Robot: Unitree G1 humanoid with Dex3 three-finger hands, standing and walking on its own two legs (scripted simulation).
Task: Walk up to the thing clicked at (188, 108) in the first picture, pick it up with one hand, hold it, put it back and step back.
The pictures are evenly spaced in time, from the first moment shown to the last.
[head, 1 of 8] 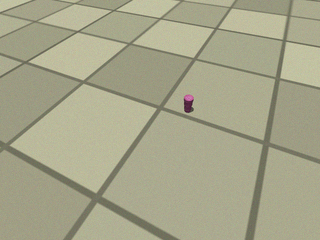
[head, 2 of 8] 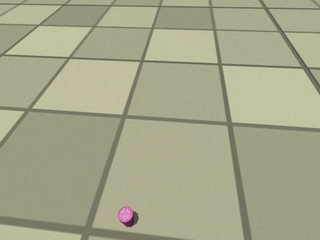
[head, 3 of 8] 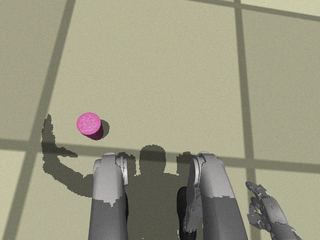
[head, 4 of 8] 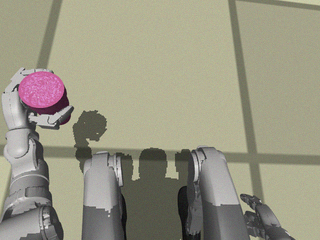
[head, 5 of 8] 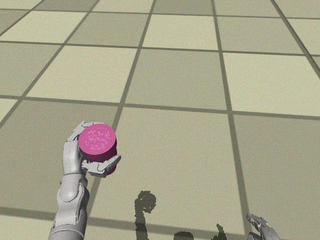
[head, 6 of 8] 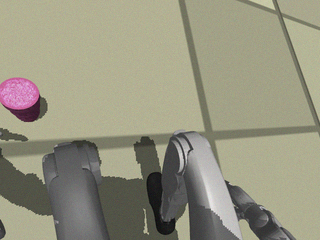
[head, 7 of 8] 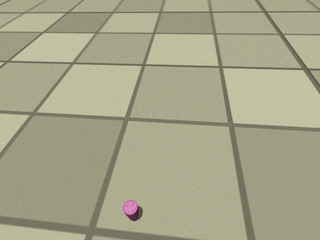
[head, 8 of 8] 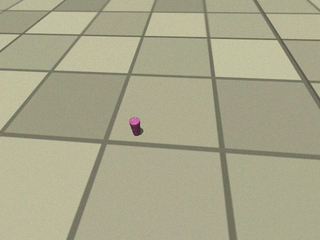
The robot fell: no
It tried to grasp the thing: yes
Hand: left
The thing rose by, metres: 0.70
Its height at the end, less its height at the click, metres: +0.00
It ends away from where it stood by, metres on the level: 0.03
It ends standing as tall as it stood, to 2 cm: yes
